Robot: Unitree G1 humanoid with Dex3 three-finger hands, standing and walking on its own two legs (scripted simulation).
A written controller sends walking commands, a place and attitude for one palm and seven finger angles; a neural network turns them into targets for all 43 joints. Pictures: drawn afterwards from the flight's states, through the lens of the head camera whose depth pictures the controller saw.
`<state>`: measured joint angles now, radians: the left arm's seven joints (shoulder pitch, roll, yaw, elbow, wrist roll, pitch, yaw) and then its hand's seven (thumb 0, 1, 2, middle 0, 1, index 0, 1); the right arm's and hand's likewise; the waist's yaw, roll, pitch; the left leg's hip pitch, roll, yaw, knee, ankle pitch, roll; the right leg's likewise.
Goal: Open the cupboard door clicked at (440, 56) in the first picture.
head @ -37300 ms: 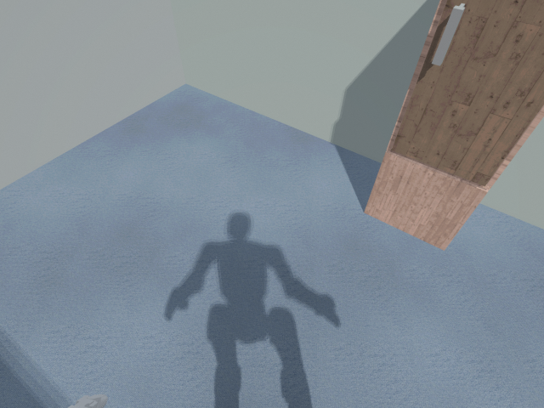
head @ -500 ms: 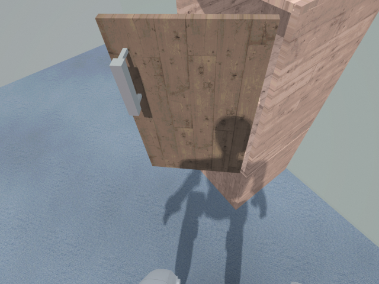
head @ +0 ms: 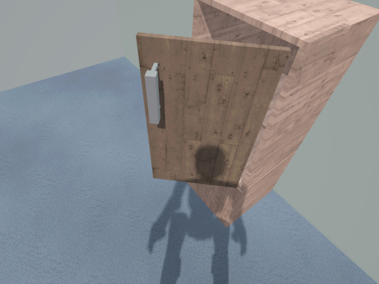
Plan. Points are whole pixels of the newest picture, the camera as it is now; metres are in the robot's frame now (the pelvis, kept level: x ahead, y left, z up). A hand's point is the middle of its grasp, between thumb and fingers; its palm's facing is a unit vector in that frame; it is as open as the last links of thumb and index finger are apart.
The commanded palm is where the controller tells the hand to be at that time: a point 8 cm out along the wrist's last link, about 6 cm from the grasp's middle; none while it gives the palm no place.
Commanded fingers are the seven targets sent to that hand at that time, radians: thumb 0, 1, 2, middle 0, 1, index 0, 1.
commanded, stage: come to a stop and stand still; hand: left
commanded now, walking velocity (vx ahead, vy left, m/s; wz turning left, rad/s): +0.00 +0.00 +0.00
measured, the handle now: (155, 94) +0.54 +0.14 +0.11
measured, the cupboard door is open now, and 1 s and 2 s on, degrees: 46 46 46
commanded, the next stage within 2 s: look again from close up in 0.26 s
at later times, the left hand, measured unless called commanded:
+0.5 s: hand out of the picture +0.01 +0.16 -0.18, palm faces +0.00 -0.98 -0.20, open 7.3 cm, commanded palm none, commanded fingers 0.00 0.90 0.90 -0.20 -0.30 -0.20 -0.30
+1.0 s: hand out of the picture +0.08 +0.16 -0.15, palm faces +0.13 -0.97 -0.21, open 7.4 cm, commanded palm +0.12 +0.20 -0.06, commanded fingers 0.00 0.81 0.86 -0.21 -0.36 -0.21 -0.36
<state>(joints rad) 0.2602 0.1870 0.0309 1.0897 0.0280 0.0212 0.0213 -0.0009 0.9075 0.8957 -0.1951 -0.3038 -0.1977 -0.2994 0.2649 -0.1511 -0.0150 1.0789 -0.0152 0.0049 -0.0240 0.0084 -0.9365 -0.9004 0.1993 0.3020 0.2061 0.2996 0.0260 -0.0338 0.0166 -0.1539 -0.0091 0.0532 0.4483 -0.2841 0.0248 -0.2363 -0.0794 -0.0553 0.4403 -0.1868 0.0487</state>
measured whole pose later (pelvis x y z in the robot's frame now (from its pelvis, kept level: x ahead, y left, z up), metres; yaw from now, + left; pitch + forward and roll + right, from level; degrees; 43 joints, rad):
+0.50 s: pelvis +0.01 -0.01 +0.00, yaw -1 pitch -1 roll +0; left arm 0.29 0.13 -0.01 1.13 0.02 -0.02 0.04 0.00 0.91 0.90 -0.20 -0.30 -0.20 -0.30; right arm 0.32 -0.15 0.00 1.07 -0.01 -0.02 -0.02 0.01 -0.91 -0.90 0.20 0.30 0.20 0.30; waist 0.00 0.02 0.03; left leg -0.16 0.01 0.06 0.51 -0.34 0.01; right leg -0.26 -0.07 -0.05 0.52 -0.24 0.03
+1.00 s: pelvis +0.01 -0.03 +0.00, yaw -1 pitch -1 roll +1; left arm 0.33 0.16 0.04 0.76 -0.05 0.04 0.03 0.01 0.90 0.89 -0.20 -0.31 -0.20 -0.30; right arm 0.29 -0.19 0.01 1.01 0.01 -0.07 -0.04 0.01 -0.91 -0.90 0.20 0.30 0.20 0.30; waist 0.01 0.02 0.05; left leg -0.14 0.04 0.06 0.47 -0.31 -0.02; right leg -0.25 -0.04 -0.06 0.51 -0.24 0.00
